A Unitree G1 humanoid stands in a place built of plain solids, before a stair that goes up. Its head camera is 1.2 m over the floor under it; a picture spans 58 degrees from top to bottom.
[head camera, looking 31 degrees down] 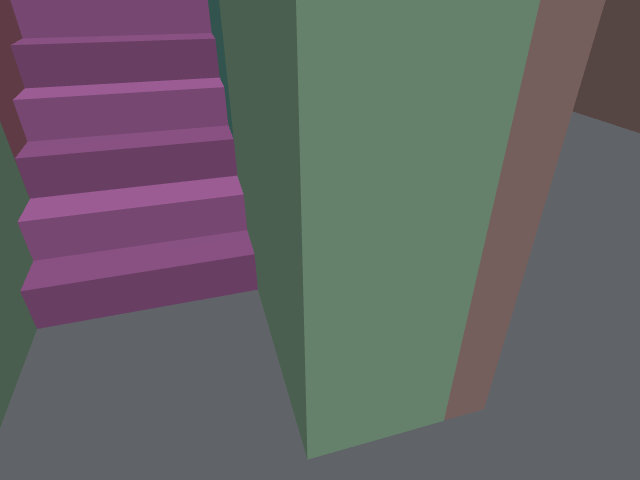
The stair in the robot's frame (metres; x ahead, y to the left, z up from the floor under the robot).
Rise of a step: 0.19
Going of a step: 0.20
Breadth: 1.09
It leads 17 degrees to the left of straight ahead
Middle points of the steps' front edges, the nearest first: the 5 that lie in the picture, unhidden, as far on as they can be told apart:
1.43 0.71 0.19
1.63 0.77 0.38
1.82 0.83 0.57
2.02 0.88 0.76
2.22 0.94 0.95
